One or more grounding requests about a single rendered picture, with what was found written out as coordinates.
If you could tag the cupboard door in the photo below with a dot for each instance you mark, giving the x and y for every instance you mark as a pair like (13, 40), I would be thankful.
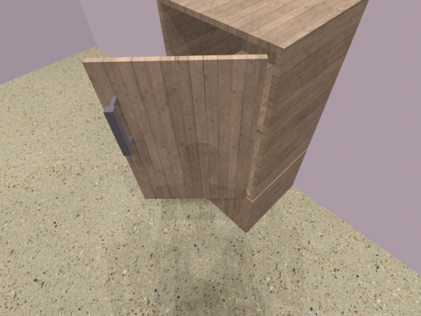
(193, 119)

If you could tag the handle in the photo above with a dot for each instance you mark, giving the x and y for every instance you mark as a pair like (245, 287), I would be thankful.
(117, 128)

